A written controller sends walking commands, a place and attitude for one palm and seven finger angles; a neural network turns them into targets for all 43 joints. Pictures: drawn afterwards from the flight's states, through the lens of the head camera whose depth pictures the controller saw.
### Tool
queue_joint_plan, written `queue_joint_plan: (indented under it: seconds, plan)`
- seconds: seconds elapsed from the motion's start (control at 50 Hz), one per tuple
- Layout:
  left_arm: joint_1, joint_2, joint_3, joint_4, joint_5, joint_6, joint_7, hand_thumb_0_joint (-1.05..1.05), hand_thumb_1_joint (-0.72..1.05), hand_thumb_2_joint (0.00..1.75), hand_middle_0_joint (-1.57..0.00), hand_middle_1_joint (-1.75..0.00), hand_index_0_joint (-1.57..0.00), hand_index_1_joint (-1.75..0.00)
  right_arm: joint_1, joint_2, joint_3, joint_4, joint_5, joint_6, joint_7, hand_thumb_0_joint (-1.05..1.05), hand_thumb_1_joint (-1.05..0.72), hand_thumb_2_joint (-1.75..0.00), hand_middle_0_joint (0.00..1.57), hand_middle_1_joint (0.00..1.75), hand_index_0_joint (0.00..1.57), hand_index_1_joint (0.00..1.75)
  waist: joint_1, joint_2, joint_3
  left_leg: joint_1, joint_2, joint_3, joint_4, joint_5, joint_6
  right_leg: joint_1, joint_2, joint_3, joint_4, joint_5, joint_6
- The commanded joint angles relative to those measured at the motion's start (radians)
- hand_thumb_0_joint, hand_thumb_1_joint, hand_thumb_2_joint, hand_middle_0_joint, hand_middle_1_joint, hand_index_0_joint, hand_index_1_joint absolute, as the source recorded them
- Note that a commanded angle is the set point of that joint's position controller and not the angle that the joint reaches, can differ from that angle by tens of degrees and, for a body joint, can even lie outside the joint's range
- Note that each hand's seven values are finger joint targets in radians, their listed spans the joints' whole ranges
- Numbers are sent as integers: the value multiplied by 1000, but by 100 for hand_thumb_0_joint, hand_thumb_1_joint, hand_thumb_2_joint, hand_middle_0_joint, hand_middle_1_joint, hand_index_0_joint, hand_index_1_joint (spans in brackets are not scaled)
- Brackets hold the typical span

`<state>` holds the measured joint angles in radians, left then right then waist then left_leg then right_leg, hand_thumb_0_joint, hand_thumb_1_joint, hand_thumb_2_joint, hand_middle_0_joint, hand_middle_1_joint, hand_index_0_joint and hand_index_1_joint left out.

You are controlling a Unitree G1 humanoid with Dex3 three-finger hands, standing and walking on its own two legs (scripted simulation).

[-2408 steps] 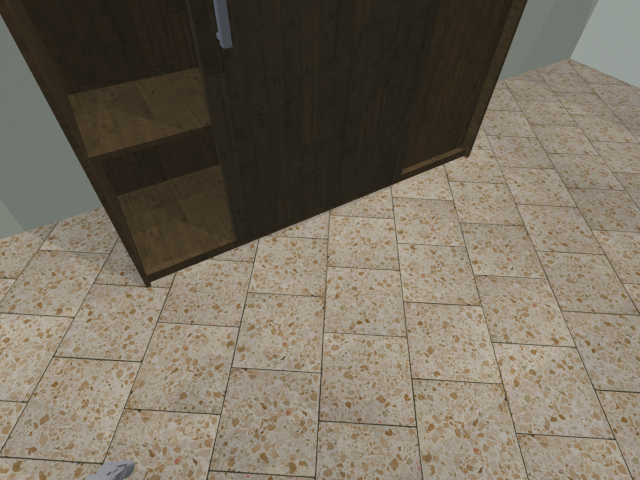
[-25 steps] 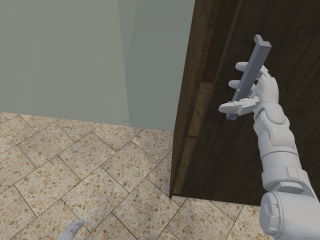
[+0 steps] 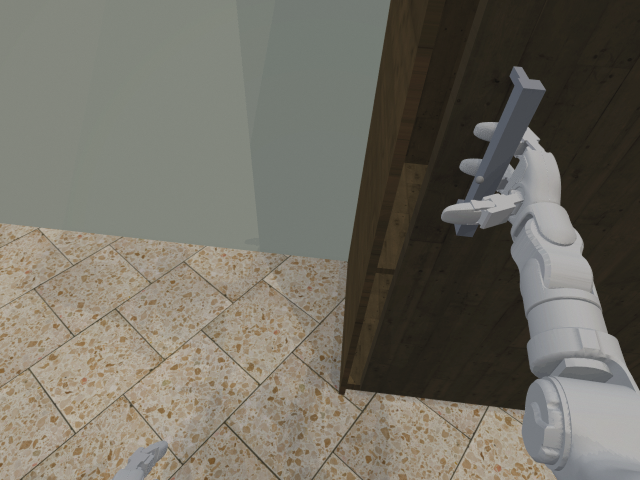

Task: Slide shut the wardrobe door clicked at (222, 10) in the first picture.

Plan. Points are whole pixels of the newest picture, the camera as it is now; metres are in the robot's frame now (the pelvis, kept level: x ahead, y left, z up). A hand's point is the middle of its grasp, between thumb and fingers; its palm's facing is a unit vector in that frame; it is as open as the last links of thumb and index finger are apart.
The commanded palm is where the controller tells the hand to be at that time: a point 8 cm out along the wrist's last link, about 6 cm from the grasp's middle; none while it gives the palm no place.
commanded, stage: grip the handle and tug to test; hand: right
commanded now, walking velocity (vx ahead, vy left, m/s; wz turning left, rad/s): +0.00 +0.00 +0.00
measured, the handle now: (488, 159) +0.50 -0.16 +0.18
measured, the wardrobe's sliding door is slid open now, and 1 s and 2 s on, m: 0.04 0.04 0.03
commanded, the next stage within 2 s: tug the door sideways, standing still in 1.46 s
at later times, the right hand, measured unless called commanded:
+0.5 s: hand (482, 179) +0.44 -0.14 +0.19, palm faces +0.01 +1.00 +0.01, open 9.2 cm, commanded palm +0.42 -0.19 +0.19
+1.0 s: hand (481, 179) +0.45 -0.14 +0.19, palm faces +0.01 +1.00 +0.01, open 5.8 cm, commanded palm +0.42 -0.19 +0.19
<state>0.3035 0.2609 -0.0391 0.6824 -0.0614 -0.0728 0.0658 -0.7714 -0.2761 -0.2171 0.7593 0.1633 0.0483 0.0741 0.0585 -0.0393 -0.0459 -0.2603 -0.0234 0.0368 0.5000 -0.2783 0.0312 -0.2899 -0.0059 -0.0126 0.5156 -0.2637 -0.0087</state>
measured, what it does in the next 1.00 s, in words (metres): stands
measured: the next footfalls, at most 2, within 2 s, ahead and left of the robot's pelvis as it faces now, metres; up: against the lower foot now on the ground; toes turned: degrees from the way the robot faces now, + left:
none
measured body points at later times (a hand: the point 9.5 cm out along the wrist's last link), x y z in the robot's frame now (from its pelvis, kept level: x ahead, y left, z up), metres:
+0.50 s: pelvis +0.01 -0.01 +0.00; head +0.00 +0.01 +0.45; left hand +0.10 +0.25 -0.11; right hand +0.44 -0.19 +0.19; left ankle -0.01 +0.10 -0.74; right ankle +0.00 -0.12 -0.74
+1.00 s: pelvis +0.00 -0.01 +0.00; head +0.00 +0.01 +0.45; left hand +0.10 +0.25 -0.11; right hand +0.44 -0.19 +0.19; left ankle -0.01 +0.10 -0.74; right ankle +0.00 -0.12 -0.74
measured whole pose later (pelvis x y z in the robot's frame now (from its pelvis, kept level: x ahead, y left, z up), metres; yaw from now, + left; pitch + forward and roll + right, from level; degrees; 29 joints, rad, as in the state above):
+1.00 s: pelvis +0.00 -0.01 +0.00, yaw +0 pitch +2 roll +0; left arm 0.31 0.25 -0.04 0.67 -0.06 -0.06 0.06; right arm -0.75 -0.26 -0.21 0.71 0.16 0.07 0.06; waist 0.06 -0.04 -0.05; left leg -0.25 -0.02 0.03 0.50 -0.28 0.02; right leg -0.28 0.00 -0.02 0.52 -0.27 -0.02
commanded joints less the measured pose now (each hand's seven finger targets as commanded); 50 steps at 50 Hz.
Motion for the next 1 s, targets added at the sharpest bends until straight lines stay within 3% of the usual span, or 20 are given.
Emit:
queue_joint_plan:
  seconds: [0.0,0.1,0.14,0.16,0.18,0.22,0.24,0.26,0.34,0.38,0.42,0.46,0.48,0.62,0.66,0.72,0.76,0.86,0.92,0.98]
  plan:
    - [-28,123,42,-114,1,-48,12,0,90,90,-20,-30,-20,-30,-525,-215,-49,-182,-4,-78,-4,0,50,-30,30,120,30,120,8,69,-260,34,9,-29,-68,274,-11,131,11,14,-37,195,-41]
    - [-24,120,47,-124,2,-55,6,0,90,90,-20,-30,-20,-30,-506,-215,-54,-241,-5,-104,4,0,31,-38,32,123,32,123,-4,28,-336,73,7,-25,-49,351,-6,176,10,11,-27,271,-37]
    - [-24,121,48,-123,1,-53,3,0,90,90,-20,-30,-20,-30,-482,-179,-33,-216,3,-94,8,0,22,-42,33,124,33,124,5,69,-295,54,4,-22,-56,351,-10,161,9,9,-28,262,-41]
    - [-22,126,49,-124,0,-49,4,0,90,90,-20,-30,-20,-30,-450,-218,-68,-201,3,-87,5,0,17,-44,33,125,33,125,-12,71,-289,62,4,-25,-59,336,-9,144,9,8,-32,245,-39]
    - [-25,125,47,-127,0,-49,4,0,90,90,-20,-30,-20,-30,-460,-197,-49,-203,5,-79,7,0,13,-46,34,125,34,125,-1,79,-280,58,5,-24,-62,329,-12,138,11,6,-36,234,-40]
    - [-30,125,47,-128,1,-46,6,0,90,90,-20,-30,-20,-30,-482,-211,-53,-233,-3,-77,1,0,3,-50,35,127,35,127,-3,48,-277,54,7,-26,-64,317,-10,142,11,4,-33,231,-41]
    - [-25,124,48,-124,0,-44,7,0,90,90,-20,-30,-20,-30,-500,-219,-57,-229,-6,-75,-4,0,-1,-52,35,127,35,127,4,68,-271,47,5,-23,-64,314,-11,144,8,8,-35,233,-42]
    - [-30,120,49,-129,1,-47,6,0,90,90,-20,-30,-20,-30,-509,-198,-40,-255,-6,-77,-4,0,-6,-54,36,128,36,128,2,36,-289,47,5,-25,-62,319,-10,158,9,6,-35,241,-40]
    - [-30,119,53,-133,3,-50,4,0,90,90,-20,-30,-20,-30,-482,-205,-53,-322,-2,-88,-4,0,-25,-62,38,131,38,131,-9,43,-354,86,3,-21,-46,386,-5,201,7,12,-27,319,-38]
    - [-39,115,50,-133,2,-49,1,0,90,90,-20,-30,-20,-30,-429,-155,-27,-295,5,-71,2,0,-34,-66,39,132,39,132,-11,43,-311,68,2,-15,-53,378,-6,191,8,7,-29,307,-36]
    - [-36,122,50,-129,3,-42,2,0,90,90,-20,-30,-20,-30,-415,-188,-49,-279,2,-57,-1,0,-43,-70,40,133,40,133,-15,78,-278,70,1,-13,-59,367,-5,166,7,10,-33,294,-38]
    - [-50,118,47,-135,-2,-38,3,0,90,90,-20,-30,-20,-30,-437,-166,-22,-292,-2,-43,-3,0,-53,-74,41,135,41,135,-7,38,-261,44,3,-15,-63,327,-6,167,9,9,-38,260,-37]
    - [-50,117,46,-134,-1,-39,4,0,90,90,-20,-30,-20,-30,-444,-152,-15,-278,-1,-36,-6,0,-57,-76,42,135,42,135,-3,51,-247,29,2,-14,-67,310,-7,165,8,12,-38,246,-38]
    - [-44,122,45,-126,6,-36,11,0,90,90,-20,-30,-20,-30,-498,-203,-50,-276,-4,-53,-15,0,-90,-90,45,140,45,140,1,74,-290,46,4,-19,-60,311,-6,173,6,19,-30,258,-39]
    - [-49,113,44,-134,5,-41,6,0,90,90,-20,-30,-20,-30,-496,-156,-15,-298,-5,-60,-10,0,-90,-90,45,140,45,140,-3,19,-319,46,6,-17,-51,336,-3,200,7,19,-28,287,-35]
    - [-39,121,42,-126,7,-33,8,0,90,90,-20,-30,-20,-30,-470,-193,-49,-238,1,-53,-7,0,-90,-90,45,140,45,140,-1,80,-275,47,4,-17,-58,328,-7,158,7,18,-27,263,-38]
    - [-44,121,43,-131,4,-30,11,0,90,90,-20,-30,-20,-30,-472,-205,-58,-231,-1,-52,-5,0,-90,-90,45,140,45,140,-2,85,-273,55,5,-21,-59,328,-9,148,9,13,-33,253,-39]
    - [-49,112,44,-142,4,-35,5,0,90,90,-20,-30,-20,-30,-470,-168,-32,-294,0,-57,-7,0,-90,-90,45,140,45,140,-12,12,-320,57,5,-17,-49,347,-2,190,8,17,-27,296,-34]
    - [-45,118,45,-136,5,-32,6,0,90,90,-20,-30,-20,-30,-461,-167,-26,-283,2,-57,-11,0,-90,-90,45,140,45,140,-4,85,-290,57,0,-13,-59,326,-5,167,5,20,-33,273,-37]
    - [-50,113,46,-133,2,-38,4,0,90,90,-20,-30,-20,-30,-509,-139,7,-317,-4,-61,-14,0,-90,-90,45,140,45,140,6,23,-296,30,1,-14,-60,311,-4,199,5,22,-34,268,-34]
